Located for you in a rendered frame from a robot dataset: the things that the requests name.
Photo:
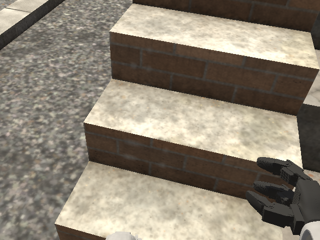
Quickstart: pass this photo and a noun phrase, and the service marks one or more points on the robot right forearm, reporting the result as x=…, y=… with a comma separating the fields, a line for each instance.
x=310, y=231

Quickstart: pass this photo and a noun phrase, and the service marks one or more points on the right robot hand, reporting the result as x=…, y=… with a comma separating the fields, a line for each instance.
x=293, y=209

